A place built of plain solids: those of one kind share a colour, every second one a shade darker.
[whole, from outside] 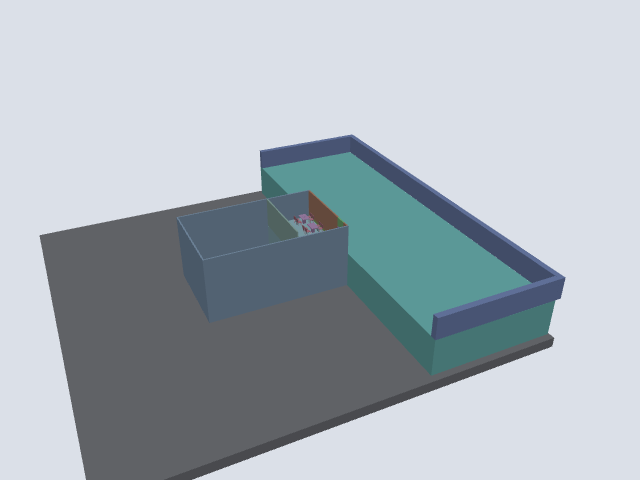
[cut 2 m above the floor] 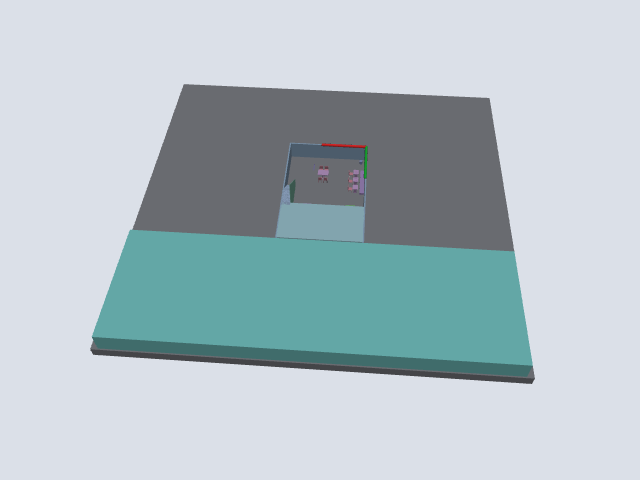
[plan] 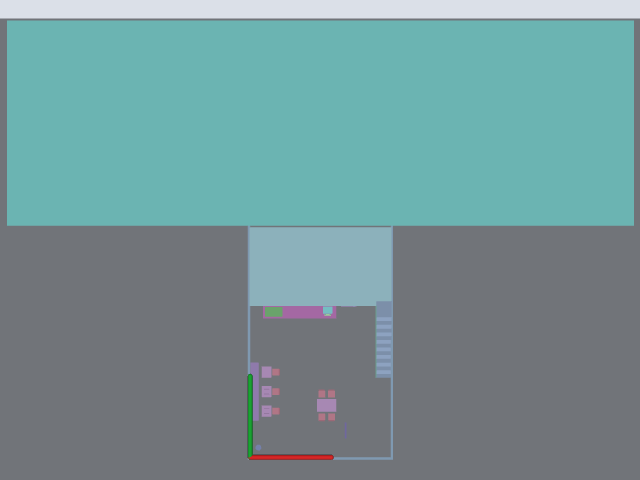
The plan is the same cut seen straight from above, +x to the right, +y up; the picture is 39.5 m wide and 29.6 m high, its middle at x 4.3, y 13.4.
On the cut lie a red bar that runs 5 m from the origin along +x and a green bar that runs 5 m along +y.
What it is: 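A cafe in the deep cellar of an old town house, fitted out in the 2010s to 2020s; 8.7 x 14.1 m; the hall a cellar under a ceiling 2.44 m high; over the flight a stairwell up to the entrance level's ceiling, 6.82 m over the hall's floor; the entrance level at street height, 3.73 m over the hall's floor, over the rear 4.8 m, with the street door 0.95 x 2.15 m and a glazed street front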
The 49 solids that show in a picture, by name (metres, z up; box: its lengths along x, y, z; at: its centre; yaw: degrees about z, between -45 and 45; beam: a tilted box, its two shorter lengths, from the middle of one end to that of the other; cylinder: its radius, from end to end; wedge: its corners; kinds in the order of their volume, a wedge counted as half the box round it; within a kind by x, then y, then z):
{
 "street_ground_1": {"box": [38.66, 12.65, 3.78], "at": [4.33, 20.61, 1.84]},
 "upper_1": {"box": [8.76, 4.85, 3.78], "at": [4.33, 11.76, 1.84]},
 "street_hedge_1": {"box": [0.6, 12.65, 2.2], "at": [-14.7, 20.61, 4.83]},
 "street_hedge_2": {"box": [38.66, 0.6, 2.2], "at": [4.33, 27.23, 4.83]},
 "street_hedge_3": {"box": [0.6, 12.65, 2.2], "at": [23.36, 20.61, 4.83]},
 "wall_1": {"box": [0.15, 14.43, 6.87], "at": [-0.07, 7.07, 3.38]},
 "wall_2": {"box": [2.2, 0.15, 6.87], "at": [0.95, -0.07, 3.38]},
 "wall_3": {"box": [1.5, 0.15, 6.87], "at": [2.5, -0.07, 3.38]},
 "wall_4": {"box": [5.86, 0.15, 6.87], "at": [5.88, -0.07, 3.38]},
 "wall_5": {"box": [0.15, 14.43, 6.87], "at": [8.73, 7.07, 3.38]},
 "stair_step_1": {"box": [0.94, 0.47, 0.24], "at": [8.24, 5.14, 0.07]},
 "stair_step_2": {"box": [0.94, 0.47, 0.42], "at": [8.24, 5.37, 0.16]},
 "stair_step_3": {"box": [0.94, 0.47, 0.61], "at": [8.24, 5.6, 0.25]},
 "stair_step_4": {"box": [0.94, 0.47, 0.8], "at": [8.24, 5.83, 0.35]},
 "stair_step_5": {"box": [0.94, 0.47, 0.98], "at": [8.24, 6.07, 0.44]},
 "stair_step_6": {"box": [0.94, 0.47, 1.17], "at": [8.24, 6.3, 0.53]},
 "stair_step_7": {"box": [0.94, 0.47, 1.36], "at": [8.24, 6.53, 0.63]},
 "stair_step_8": {"box": [0.94, 0.47, 1.54], "at": [8.24, 6.77, 0.72]},
 "stair_step_9": {"box": [0.94, 0.47, 1.73], "at": [8.24, 7.0, 0.81]},
 "stair_step_10": {"box": [0.94, 0.47, 1.92], "at": [8.24, 7.23, 0.91]},
 "stair_step_11": {"box": [0.94, 0.47, 2.1], "at": [8.24, 7.47, 1.0]},
 "stair_step_12": {"box": [0.94, 0.47, 2.29], "at": [8.24, 7.7, 1.09]},
 "stair_step_13": {"box": [0.94, 0.47, 2.47], "at": [8.24, 7.93, 1.19]},
 "stair_step_14": {"box": [0.94, 0.47, 2.66], "at": [8.24, 8.16, 1.28]},
 "stair_step_15": {"box": [0.94, 0.47, 2.85], "at": [8.24, 8.4, 1.37]},
 "stair_step_16": {"box": [0.94, 0.47, 3.03], "at": [8.24, 8.63, 1.47]},
 "stair_step_17": {"box": [0.94, 0.47, 3.22], "at": [8.24, 8.86, 1.56]},
 "stair_step_18": {"box": [0.94, 0.53, 3.59], "at": [8.24, 9.36, 1.75]},
 "entrance_wall_1": {"box": [7.72, 0.15, 3.14], "at": [3.86, 9.4, 5.25]},
 "window_wall_1": {"box": [6.76, 0.15, 3.09], "at": [3.38, 14.21, 5.28]},
 "stair_guard_1": {"wedge": [[7.72, 4.9, -0.02], [7.72, 4.9, 1.14], [7.72, 9.34, -0.02], [7.72, 9.34, 4.69], [7.78, 4.9, -0.02], [7.78, 4.9, 1.14], [7.78, 9.34, -0.02], [7.78, 9.34, 4.69]]},
 "street_door_wall_1": {"box": [1.2, 0.15, 3.09], "at": [7.36, 14.21, 5.28]},
 "bench_upholstered_1": {"box": [0.5, 3.6, 0.25], "at": [0.27, 4.05, 0.33]},
 "meeting_table_1": {"box": [0.6, 0.7, 0.07], "at": [1.01, 2.85, 0.71]},
 "meeting_table_2": {"box": [0.6, 0.7, 0.07], "at": [1.01, 4.05, 0.71]},
 "meeting_table_3": {"box": [0.6, 0.7, 0.07], "at": [1.01, 5.25, 0.71]},
 "meeting_table_4": {"box": [1.2, 0.8, 0.07], "at": [1.2, 13.02, 4.44]},
 "meeting_table_5": {"box": [1.2, 0.8, 0.07], "at": [3.4, 13.02, 4.44]},
 "meeting_table_6": {"box": [1.2, 0.8, 0.07], "at": [4.71, 3.2, 0.71]},
 "display_1": {"box": [1.09, 0.61, 0.38], "at": [1.44, 8.97, 1.23]},
 "counter_top_1": {"box": [4.52, 0.78, 0.04], "at": [3.04, 8.95, 1.02]},
 "coffee_machine_1": {"box": [0.6, 0.45, 0.45], "at": [4.78, 9.07, 1.26]},
 "side_chair_1": {"box": [0.42, 0.42, 0.04], "at": [1.56, 2.85, 0.43]},
 "side_chair_2": {"box": [0.42, 0.42, 0.04], "at": [1.56, 4.05, 0.43]},
 "side_chair_3": {"box": [0.42, 0.42, 0.04], "at": [1.56, 5.25, 0.43]},
 "side_chair_4": {"box": [0.42, 0.42, 0.04], "at": [4.41, 2.5, 0.43]},
 "side_chair_5": {"box": [0.42, 0.42, 0.04], "at": [4.41, 3.9, 0.43]},
 "side_chair_6": {"box": [0.42, 0.42, 0.04], "at": [5.01, 2.5, 0.43]},
 "side_chair_7": {"box": [0.42, 0.42, 0.04], "at": [5.01, 3.9, 0.43]}
}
